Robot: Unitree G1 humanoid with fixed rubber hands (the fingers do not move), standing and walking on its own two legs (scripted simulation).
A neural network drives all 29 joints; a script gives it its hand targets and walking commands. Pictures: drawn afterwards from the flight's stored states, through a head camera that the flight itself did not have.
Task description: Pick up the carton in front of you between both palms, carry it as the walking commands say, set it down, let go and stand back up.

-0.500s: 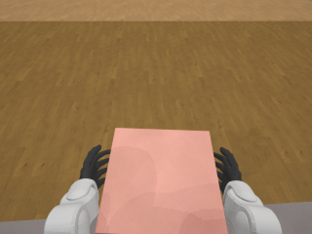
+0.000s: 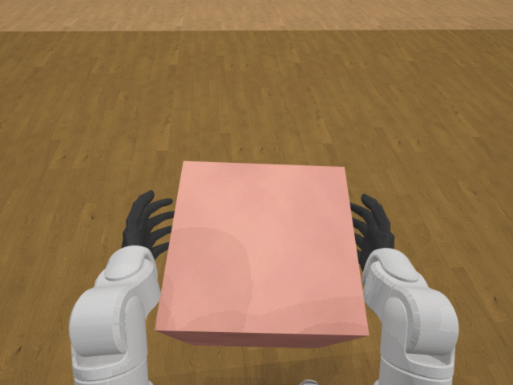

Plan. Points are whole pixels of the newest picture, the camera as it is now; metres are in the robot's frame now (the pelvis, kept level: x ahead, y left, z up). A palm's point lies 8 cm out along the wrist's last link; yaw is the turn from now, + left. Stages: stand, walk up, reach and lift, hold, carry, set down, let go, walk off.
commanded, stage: carry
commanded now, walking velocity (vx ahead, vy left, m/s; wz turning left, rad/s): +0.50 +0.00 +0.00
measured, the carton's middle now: (259, 267) +0.28 +0.00 +0.07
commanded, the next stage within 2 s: none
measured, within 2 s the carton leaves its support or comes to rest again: neither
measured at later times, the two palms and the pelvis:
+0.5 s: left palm (200, 97) +0.66 +0.12 +0.14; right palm (337, 101) +0.67 -0.19 +0.13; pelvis +0.32 -0.03 +0.00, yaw -2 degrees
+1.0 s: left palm (215, 31) +0.99 +0.10 +0.17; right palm (320, 32) +1.01 -0.21 +0.17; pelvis +0.66 -0.06 +0.02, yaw +1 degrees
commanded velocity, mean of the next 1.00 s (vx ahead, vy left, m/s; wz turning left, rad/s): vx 0.50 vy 0.00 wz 0.00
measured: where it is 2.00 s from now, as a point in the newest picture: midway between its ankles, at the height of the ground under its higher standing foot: (259, 183)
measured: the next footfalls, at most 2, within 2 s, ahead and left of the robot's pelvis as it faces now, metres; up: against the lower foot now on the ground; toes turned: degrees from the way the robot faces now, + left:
right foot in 0.06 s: +0.23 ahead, -0.10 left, +0.01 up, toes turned -9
left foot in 0.54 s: +0.53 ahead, +0.05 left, +0.03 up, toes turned +5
